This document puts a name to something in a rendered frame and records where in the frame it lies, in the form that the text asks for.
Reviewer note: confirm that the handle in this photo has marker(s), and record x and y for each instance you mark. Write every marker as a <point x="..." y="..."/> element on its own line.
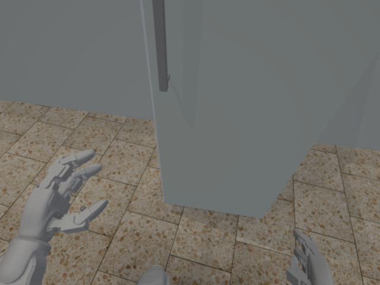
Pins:
<point x="160" y="36"/>

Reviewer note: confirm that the robot left thigh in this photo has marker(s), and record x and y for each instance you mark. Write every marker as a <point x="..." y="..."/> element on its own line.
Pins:
<point x="154" y="276"/>

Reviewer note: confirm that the robot left forearm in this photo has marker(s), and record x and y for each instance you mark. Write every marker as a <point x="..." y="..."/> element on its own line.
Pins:
<point x="24" y="262"/>

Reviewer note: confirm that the robot right hand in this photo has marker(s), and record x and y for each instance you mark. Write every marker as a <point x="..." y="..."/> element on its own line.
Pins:
<point x="315" y="268"/>

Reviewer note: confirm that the fridge door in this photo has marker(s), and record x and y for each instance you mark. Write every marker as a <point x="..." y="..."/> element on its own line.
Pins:
<point x="253" y="84"/>

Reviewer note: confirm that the left robot shin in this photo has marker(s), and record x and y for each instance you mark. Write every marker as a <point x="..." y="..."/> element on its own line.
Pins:
<point x="157" y="266"/>

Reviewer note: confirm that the robot left hand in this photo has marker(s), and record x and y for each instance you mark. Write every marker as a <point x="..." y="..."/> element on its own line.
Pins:
<point x="38" y="217"/>

